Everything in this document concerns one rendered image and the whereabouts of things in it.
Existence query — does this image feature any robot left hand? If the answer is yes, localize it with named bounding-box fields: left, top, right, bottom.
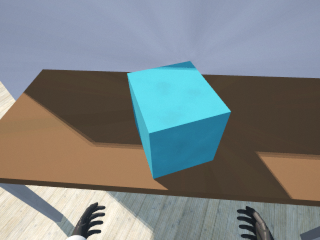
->
left=71, top=202, right=106, bottom=239

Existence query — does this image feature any carton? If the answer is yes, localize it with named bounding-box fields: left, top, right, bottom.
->
left=127, top=61, right=231, bottom=179

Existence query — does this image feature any table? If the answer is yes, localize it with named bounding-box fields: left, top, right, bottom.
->
left=0, top=69, right=320, bottom=240

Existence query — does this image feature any robot right hand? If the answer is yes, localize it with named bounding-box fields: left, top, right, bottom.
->
left=237, top=206, right=274, bottom=240

